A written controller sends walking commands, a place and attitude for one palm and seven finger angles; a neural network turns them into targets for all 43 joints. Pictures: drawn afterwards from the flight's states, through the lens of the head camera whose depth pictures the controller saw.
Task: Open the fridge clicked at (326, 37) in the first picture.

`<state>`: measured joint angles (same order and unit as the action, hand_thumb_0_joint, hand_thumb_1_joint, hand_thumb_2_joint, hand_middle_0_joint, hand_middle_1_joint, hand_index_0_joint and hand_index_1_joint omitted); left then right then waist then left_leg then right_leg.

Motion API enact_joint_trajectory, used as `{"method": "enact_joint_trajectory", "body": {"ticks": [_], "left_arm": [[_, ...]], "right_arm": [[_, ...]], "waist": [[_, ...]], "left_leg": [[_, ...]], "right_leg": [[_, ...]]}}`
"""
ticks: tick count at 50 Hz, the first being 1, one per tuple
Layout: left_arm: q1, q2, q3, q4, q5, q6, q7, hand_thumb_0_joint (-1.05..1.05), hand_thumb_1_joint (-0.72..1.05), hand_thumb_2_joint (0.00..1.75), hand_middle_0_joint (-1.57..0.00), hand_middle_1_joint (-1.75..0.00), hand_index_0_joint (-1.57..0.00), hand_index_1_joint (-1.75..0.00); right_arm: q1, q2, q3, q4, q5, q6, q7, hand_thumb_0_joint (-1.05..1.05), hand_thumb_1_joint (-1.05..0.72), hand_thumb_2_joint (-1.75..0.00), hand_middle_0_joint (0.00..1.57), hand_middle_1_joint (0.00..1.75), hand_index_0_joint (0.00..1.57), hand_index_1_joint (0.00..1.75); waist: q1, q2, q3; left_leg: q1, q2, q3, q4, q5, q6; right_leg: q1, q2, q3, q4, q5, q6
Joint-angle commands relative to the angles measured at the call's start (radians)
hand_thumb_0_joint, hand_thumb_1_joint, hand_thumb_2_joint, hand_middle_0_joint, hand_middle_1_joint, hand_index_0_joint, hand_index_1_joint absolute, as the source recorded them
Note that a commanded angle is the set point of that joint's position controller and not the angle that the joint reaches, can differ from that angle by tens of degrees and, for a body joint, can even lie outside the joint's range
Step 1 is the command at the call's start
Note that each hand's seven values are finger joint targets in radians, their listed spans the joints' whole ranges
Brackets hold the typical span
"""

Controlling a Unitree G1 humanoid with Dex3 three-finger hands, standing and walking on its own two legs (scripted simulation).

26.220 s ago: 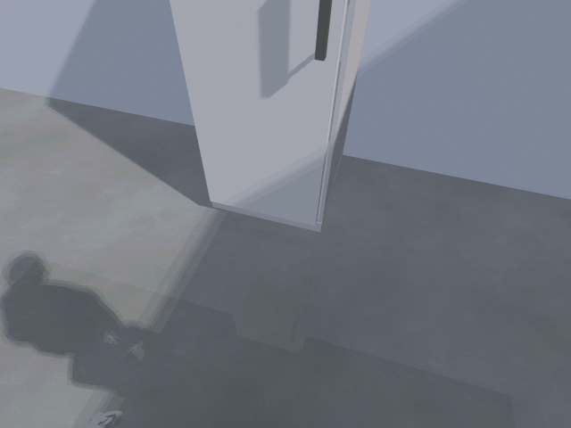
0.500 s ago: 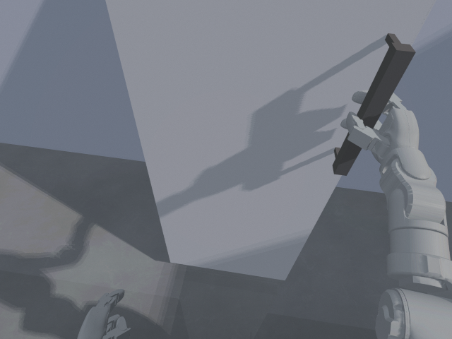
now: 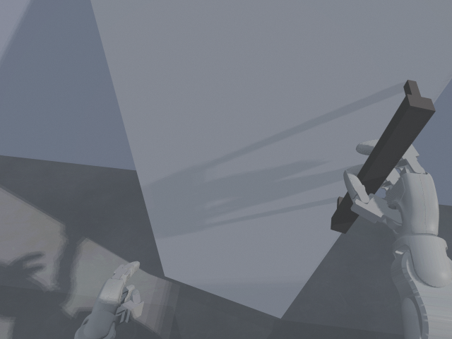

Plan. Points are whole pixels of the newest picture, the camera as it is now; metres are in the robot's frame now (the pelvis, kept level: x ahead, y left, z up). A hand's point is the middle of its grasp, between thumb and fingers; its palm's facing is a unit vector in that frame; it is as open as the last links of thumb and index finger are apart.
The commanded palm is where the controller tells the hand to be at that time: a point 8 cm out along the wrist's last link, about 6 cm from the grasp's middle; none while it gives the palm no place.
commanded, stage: walk backward, drawing the door open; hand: right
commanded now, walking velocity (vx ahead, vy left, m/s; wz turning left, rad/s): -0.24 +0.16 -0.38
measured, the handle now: (369, 167) +0.33 -0.20 +0.19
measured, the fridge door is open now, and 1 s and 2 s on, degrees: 13 44 77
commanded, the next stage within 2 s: stop walking and hold the door back in 1.76 s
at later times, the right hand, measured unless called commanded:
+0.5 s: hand (335, 254) +0.20 -0.11 +0.18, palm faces +0.28 +0.94 -0.18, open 7.3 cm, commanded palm +0.15 -0.16 +0.19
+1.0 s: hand out of the picture +0.10 +0.00 +0.18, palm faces +0.49 +0.85 -0.18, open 7.6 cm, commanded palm +0.05 -0.03 +0.18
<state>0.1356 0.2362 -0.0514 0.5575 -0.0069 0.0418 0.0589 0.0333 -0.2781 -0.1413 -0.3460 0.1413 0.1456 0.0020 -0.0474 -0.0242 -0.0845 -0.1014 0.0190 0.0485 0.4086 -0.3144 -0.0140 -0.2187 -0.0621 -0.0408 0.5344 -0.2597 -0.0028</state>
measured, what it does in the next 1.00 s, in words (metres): steps to the left, turning right: left foot, then right foot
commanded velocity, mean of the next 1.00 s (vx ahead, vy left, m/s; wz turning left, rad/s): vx -0.15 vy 0.34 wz -0.67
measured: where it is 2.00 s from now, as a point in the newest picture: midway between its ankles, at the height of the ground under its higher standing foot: outside the picture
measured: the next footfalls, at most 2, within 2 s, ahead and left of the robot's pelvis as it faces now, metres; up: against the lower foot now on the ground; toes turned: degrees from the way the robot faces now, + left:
left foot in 0.22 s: +0.06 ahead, +0.09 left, +0.00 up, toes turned +0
right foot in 0.54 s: -0.05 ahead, -0.06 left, +0.00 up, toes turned -19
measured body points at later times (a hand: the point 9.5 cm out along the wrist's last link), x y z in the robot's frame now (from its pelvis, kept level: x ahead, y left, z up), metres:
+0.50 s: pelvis -0.06 +0.06 -0.01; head -0.02 +0.07 +0.43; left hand +0.13 +0.25 -0.12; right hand +0.17 -0.16 +0.19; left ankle +0.02 +0.09 -0.74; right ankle -0.09 -0.05 -0.71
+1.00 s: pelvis -0.09 +0.23 -0.01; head -0.05 +0.21 +0.43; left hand +0.20 +0.31 -0.11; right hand +0.07 -0.04 +0.19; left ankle -0.01 +0.32 -0.74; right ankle -0.13 +0.11 -0.69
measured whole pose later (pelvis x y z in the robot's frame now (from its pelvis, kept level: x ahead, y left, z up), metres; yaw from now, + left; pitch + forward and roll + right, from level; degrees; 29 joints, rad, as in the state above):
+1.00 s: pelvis -0.09 +0.23 -0.01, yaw -34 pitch -1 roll +1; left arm 0.07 0.18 0.02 0.64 0.00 -0.06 0.07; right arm 0.03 -0.20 0.07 -0.49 0.01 -0.02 -0.05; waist 0.03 -0.03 0.12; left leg -0.26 0.05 0.11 0.56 -0.27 0.00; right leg -0.52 -0.03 -0.02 1.04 -0.53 0.04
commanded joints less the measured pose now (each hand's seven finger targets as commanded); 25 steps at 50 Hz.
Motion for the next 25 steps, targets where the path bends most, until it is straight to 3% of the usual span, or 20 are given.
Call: {"method": "enact_joint_trajectory", "body": {"ticks": [1,2,3,4,5,7,8,9,10,11,12,13,14,15,17,19,20,22,24,25], "left_arm": [[-0.049,0.102,0.051,-0.155,0.012,-0.01,0.016,0.0,0.9,0.9,-0.2,-0.3,-0.2,-0.3],[-0.045,0.103,0.057,-0.161,0.013,-0.009,0.009,0.0,0.9,0.9,-0.2,-0.3,-0.2,-0.3],[-0.055,0.097,0.063,-0.165,0.02,-0.013,-0.003,0.0,0.9,0.9,-0.2,-0.3,-0.2,-0.3],[-0.072,0.091,0.065,-0.162,0.03,-0.023,-0.011,0.0,0.9,0.9,-0.2,-0.3,-0.2,-0.3],[-0.079,0.078,0.063,-0.157,0.04,-0.03,-0.021,0.0,0.9,0.9,-0.2,-0.3,-0.2,-0.3],[-0.087,0.069,0.061,-0.164,0.035,-0.039,-0.023,0.0,0.9,0.9,-0.2,-0.3,-0.2,-0.3],[-0.081,0.066,0.059,-0.169,0.03,-0.042,-0.023,0.0,0.9,0.9,-0.2,-0.3,-0.2,-0.3],[-0.076,0.063,0.057,-0.171,0.027,-0.044,-0.019,0.0,0.9,0.9,-0.2,-0.3,-0.2,-0.3],[-0.082,0.051,0.054,-0.177,0.021,-0.047,-0.012,0.0,0.9,0.9,-0.2,-0.3,-0.2,-0.3],[-0.083,0.035,0.051,-0.185,0.021,-0.045,-0.003,0.0,0.9,0.9,-0.2,-0.3,-0.2,-0.3],[-0.093,0.02,0.048,-0.187,0.03,-0.053,0.011,0.0,0.9,0.9,-0.2,-0.3,-0.2,-0.3],[-0.092,0.016,0.047,-0.178,0.032,-0.065,0.024,0.0,0.9,0.9,-0.2,-0.3,-0.2,-0.3],[-0.075,0.027,0.068,-0.17,0.013,-0.07,0.021,0.0,0.9,0.9,-0.2,-0.3,-0.2,-0.3],[-0.056,0.017,0.066,-0.16,0.011,-0.076,0.02,0.0,0.9,0.9,-0.2,-0.3,-0.2,-0.3],[-0.048,0.002,0.052,-0.152,0.021,-0.086,0.026,0.0,0.9,0.9,-0.2,-0.3,-0.2,-0.3],[-0.073,0.005,0.049,-0.147,0.023,-0.084,0.033,0.0,0.9,0.9,-0.2,-0.3,-0.2,-0.3],[-0.073,-0.004,0.044,-0.158,0.024,-0.083,0.038,0.0,0.9,0.9,-0.2,-0.3,-0.2,-0.3],[-0.065,-0.002,0.042,-0.156,0.031,-0.092,0.043,0.0,0.9,0.9,-0.2,-0.3,-0.2,-0.3],[-0.056,0.006,0.045,-0.143,0.029,-0.107,0.045,0.0,0.9,0.9,-0.2,-0.3,-0.2,-0.3],[-0.031,0.004,0.047,-0.145,0.031,-0.114,0.045,0.0,0.9,0.9,-0.2,-0.3,-0.2,-0.3]], "right_arm": [[-0.161,-0.151,-0.074,-0.255,-0.055,-0.178,-0.061,0.0,-0.9,-0.9,0.45,1.4,0.45,1.4],[-0.153,-0.145,-0.072,-0.295,-0.054,-0.187,-0.069,0.0,-0.9,-0.9,0.45,1.4,0.45,1.4],[-0.156,-0.131,-0.067,-0.341,-0.058,-0.197,-0.078,0.0,-0.9,-0.9,0.45,1.4,0.45,1.4],[-0.166,-0.124,-0.06,-0.37,-0.065,-0.208,-0.087,0.0,-0.9,-0.9,0.45,1.4,0.45,1.4],[-0.166,-0.112,-0.061,-0.39,-0.075,-0.213,-0.096,0.0,-0.9,-0.9,0.45,1.4,0.45,1.4],[-0.108,-0.116,-0.081,-0.368,-0.077,-0.215,-0.107,0.0,-0.9,-0.9,0.45,1.4,0.45,1.4],[-0.085,-0.122,-0.084,-0.366,-0.076,-0.223,-0.11,0.0,-0.9,-0.9,0.45,1.4,0.45,1.4],[-0.077,-0.135,-0.088,-0.39,-0.076,-0.234,-0.109,0.0,-0.9,-0.9,0.45,1.4,0.45,1.4],[-0.056,-0.152,-0.102,-0.383,-0.078,-0.241,-0.11,0.0,-0.9,-0.9,0.45,1.4,0.45,1.4],[-0.05,-0.176,-0.118,-0.37,-0.082,-0.25,-0.112,0.0,-0.9,-0.9,0.45,1.4,0.45,1.4],[-0.037,-0.187,-0.138,-0.356,-0.085,-0.254,-0.114,0.0,-0.9,-0.9,0.45,1.4,0.45,1.4],[0.049,-0.161,-0.153,-0.277,-0.083,-0.24,-0.118,0.0,-0.9,-0.9,0.45,1.4,0.45,1.4],[0.065,-0.155,-0.149,-0.298,-0.085,-0.236,-0.116,0.0,-0.9,-0.9,0.45,1.4,0.45,1.4],[0.037,-0.138,-0.126,-0.321,-0.097,-0.246,-0.111,0.0,-0.9,-0.9,0.45,1.4,0.45,1.4],[-0.013,-0.099,-0.084,-0.351,-0.108,-0.274,-0.108,0.0,-0.9,-0.9,0.45,1.4,0.45,1.4],[-0.037,-0.098,-0.08,-0.383,-0.106,-0.288,-0.115,0.0,-0.9,-0.9,0.45,1.4,0.45,1.4],[-0.022,-0.069,-0.049,-0.403,-0.108,-0.291,-0.117,0.0,-0.9,-0.9,0.45,1.4,0.45,1.4],[-0.065,-0.073,-0.032,-0.457,-0.113,-0.296,-0.124,0.0,-0.9,-0.9,0.45,1.4,0.45,1.4],[-0.109,-0.053,0.021,-0.487,-0.11,-0.298,-0.125,0.0,-0.9,-0.9,0.45,1.4,0.45,1.4],[-0.117,-0.037,0.048,-0.491,-0.108,-0.298,-0.124,0.0,-0.9,-0.9,0.45,1.4,0.45,1.4]], "waist": [[0.063,-0.038,-0.246],[0.072,-0.11,-0.27],[0.07,-0.211,-0.265],[0.064,-0.275,-0.235],[0.06,-0.272,-0.196],[0.053,-0.213,-0.142],[0.054,-0.193,-0.135],[0.052,-0.15,-0.15],[0.047,-0.069,-0.147],[0.05,0.056,-0.145],[0.039,0.129,-0.142],[0.018,0.163,-0.122],[0.006,0.253,-0.124],[0.011,0.287,-0.148],[0.035,0.233,-0.175],[0.033,0.169,-0.184],[0.03,0.158,-0.177],[0.031,0.155,-0.177],[0.052,0.121,-0.169],[0.067,0.074,-0.163]], "left_leg": [[-0.059,0.007,0.048,0.22,0.962,-0.035],[-0.199,-0.039,0.048,0.312,0.678,-0.048],[-0.324,-0.075,0.029,0.365,0.256,-0.04],[-0.411,-0.079,0.002,0.367,-0.033,-0.026],[-0.408,-0.065,-0.016,0.315,-0.116,-0.014],[-0.33,-0.047,-0.003,0.167,-0.036,-0.004],[-0.27,-0.043,-0.001,0.077,0.069,-0.004],[-0.186,-0.034,0.0,-0.008,0.212,-0.008],[-0.071,0.0,-0.018,-0.066,0.476,-0.013],[0.032,0.094,-0.077,-0.051,0.751,0.015],[0.065,0.191,-0.126,-0.039,0.879,0.05],[0.039,0.233,-0.136,-0.05,0.834,0.071],[0.035,0.263,-0.163,-0.052,0.858,0.034],[0.037,0.279,-0.149,-0.034,0.837,0.033],[0.058,0.283,-0.088,-0.003,0.746,0.116],[0.063,0.29,-0.052,0.008,0.664,0.174],[0.039,0.288,-0.031,-0.008,0.587,0.17],[0.028,0.281,-0.007,-0.029,0.476,0.165],[-0.018,0.258,0.034,-0.01,0.384,0.145],[-0.075,0.222,0.062,0.044,0.319,0.12]], "right_leg": [[0.292,-0.001,0.006,-0.008,0.909,-0.053],[0.441,-0.046,0.064,-0.012,1.155,-0.077],[0.532,-0.104,0.13,-0.027,1.331,-0.096],[0.583,-0.157,0.185,-0.03,1.411,-0.116],[0.537,-0.168,0.196,-0.032,1.351,-0.117],[0.426,-0.136,0.152,-0.048,1.135,-0.076],[0.375,-0.12,0.14,-0.035,1.026,-0.061],[0.324,-0.101,0.127,-0.019,0.907,-0.048],[0.203,-0.062,0.088,0.011,0.712,-0.032],[0.025,0.004,0.032,0.082,0.354,-0.008],[-0.107,0.067,0.021,0.173,-0.052,-0.001],[-0.172,0.096,0.036,0.278,-0.216,-0.01],[-0.203,0.096,0.055,0.425,-0.287,-0.013],[-0.22,0.074,0.08,0.511,-0.277,-0.013],[-0.249,0.047,0.079,0.551,-0.217,0.004],[-0.242,0.025,0.044,0.473,-0.201,0.015],[-0.211,0.026,0.017,0.432,-0.187,0.009],[-0.175,0.021,-0.024,0.308,-0.167,0.005],[-0.082,0.006,-0.041,0.141,-0.074,0.004],[-0.006,0.006,-0.047,0.029,0.004,0.003]]}}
